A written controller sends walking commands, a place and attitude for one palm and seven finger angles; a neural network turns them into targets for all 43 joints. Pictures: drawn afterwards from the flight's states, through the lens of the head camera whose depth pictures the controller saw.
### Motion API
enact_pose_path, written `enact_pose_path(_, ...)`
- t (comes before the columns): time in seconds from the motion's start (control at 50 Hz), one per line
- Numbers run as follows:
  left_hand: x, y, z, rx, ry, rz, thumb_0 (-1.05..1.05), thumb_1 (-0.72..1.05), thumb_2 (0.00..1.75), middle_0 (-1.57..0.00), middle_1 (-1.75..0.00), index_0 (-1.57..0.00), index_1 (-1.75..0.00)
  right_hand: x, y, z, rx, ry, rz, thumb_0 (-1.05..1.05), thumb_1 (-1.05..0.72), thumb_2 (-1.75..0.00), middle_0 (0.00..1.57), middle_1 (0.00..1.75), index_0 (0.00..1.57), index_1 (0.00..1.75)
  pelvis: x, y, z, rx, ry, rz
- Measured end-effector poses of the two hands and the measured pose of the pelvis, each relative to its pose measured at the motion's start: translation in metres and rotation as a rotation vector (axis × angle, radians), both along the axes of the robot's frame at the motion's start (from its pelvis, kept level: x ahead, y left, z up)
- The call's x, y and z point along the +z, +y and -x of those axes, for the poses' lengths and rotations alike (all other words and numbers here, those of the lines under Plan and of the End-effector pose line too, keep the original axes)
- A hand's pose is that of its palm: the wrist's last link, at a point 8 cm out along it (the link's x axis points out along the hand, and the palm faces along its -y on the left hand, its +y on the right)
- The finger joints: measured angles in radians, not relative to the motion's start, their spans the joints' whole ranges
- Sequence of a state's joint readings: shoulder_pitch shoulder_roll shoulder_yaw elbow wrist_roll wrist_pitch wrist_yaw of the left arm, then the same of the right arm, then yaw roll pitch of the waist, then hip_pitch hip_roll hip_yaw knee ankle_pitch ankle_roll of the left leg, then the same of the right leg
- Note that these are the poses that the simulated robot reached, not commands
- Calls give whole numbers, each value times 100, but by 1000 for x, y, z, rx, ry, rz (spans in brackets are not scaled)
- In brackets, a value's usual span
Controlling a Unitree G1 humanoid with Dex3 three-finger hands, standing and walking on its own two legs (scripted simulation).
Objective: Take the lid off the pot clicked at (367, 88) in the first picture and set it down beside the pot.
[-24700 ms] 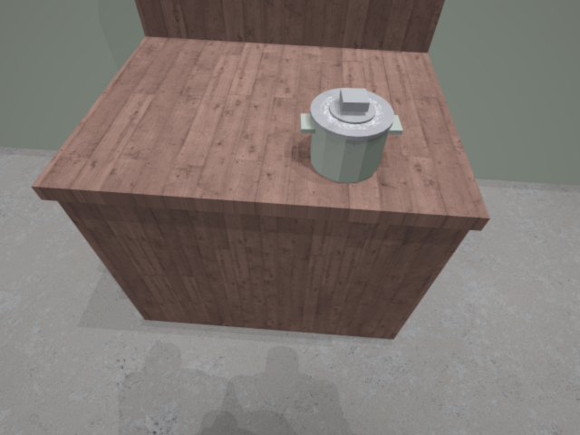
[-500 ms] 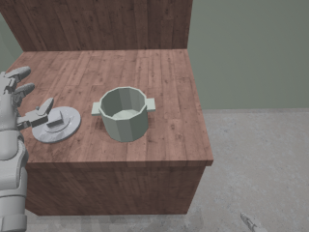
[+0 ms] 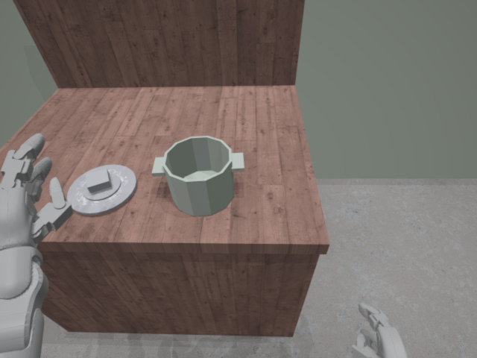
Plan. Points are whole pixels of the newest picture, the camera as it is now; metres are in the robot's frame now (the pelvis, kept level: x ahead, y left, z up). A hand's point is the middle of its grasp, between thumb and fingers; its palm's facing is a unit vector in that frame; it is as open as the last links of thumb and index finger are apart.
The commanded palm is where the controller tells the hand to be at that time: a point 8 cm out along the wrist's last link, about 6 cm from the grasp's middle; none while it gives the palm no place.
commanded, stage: draw the hand back to the body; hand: left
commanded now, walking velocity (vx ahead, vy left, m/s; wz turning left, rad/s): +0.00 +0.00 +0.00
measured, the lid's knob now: (98, 180) +0.48 +0.39 -0.01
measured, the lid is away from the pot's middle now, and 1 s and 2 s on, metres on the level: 0.25 0.25 0.25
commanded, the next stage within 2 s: step back with the hand held close in 0.68 s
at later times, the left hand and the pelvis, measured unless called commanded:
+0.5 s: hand (53, 259) +0.19 +0.26 +0.16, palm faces +0.38 -0.86 -0.34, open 7.4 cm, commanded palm +0.13 +0.30 +0.17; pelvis +0.00 +0.02 +0.00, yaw +0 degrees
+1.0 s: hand (32, 258) +0.19 +0.28 +0.16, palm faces +0.35 -0.84 -0.41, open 7.4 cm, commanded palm +0.12 +0.31 +0.17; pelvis -0.01 +0.03 +0.00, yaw -1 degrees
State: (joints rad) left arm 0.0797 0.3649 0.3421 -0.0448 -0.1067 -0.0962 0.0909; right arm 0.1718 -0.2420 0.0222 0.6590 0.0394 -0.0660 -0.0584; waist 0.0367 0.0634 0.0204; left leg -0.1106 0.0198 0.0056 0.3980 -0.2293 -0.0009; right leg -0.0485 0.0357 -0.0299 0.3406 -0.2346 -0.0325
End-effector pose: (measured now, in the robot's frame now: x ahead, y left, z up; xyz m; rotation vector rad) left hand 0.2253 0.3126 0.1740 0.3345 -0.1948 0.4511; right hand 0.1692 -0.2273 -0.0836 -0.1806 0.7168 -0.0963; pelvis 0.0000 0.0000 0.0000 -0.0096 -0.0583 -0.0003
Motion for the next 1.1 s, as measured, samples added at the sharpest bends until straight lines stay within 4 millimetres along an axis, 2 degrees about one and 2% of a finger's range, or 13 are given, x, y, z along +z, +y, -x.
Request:
enact_pose_path(0.24, -3, -10, 35, -43, 4, -24, 2, 89, 90, -21, -31, -20, -31, 4, 9, 4, 9, -26, 4, 1, -90, -89, 20, 30, 20, 30, 1, 7, 3, -3, -14, 2)
enact_pose_path(0.6, -6, -16, 87, -70, 65, -63, 2, 89, 90, -21, -30, -21, -31, 14, 31, -11, 52, -82, 13, 1, -90, -89, 20, 30, 20, 30, 0, 19, 2, 2, -16, 9)
enact_pose_path(0.8, -7, -11, 89, -55, 57, -51, 2, 89, 90, -21, -30, -20, -31, 15, 41, -11, 69, -84, 15, 1, -90, -89, 20, 30, 20, 30, 0, 23, 4, 4, -17, 10)
enact_pose_path(0.9, 14, 3, 84, -62, -14, -162, 2, 89, 90, -21, -31, -21, -31, 14, 42, -6, 71, -52, 22, 1, -90, -89, 20, 30, 20, 30, -2, 25, 8, -2, 10, 20)
enact_pose_path(0.94, 15, 7, 81, -73, -23, -181, 2, 89, 90, -21, -30, -21, -31, 13, 40, -1, 60, -29, 30, 1, -90, -89, 20, 30, 20, 30, -3, 28, 10, -8, 25, 22)
enact_pose_path(1.02, -4, 5, 74, -135, 42, -147, 1, 89, 90, -21, -30, -20, -30, 11, 35, 12, 14, 5, 51, 1, -90, -89, 20, 30, 20, 30, -4, 38, 14, -20, 50, 22)
enact_pose_path(1.1, -23, 4, 76, -207, 134, -130, 2, 89, 90, -21, -30, -20, -31, 11, 32, 27, -39, 34, 74, 1, -90, -89, 20, 30, 20, 30, -7, 47, 19, -25, 66, 17)
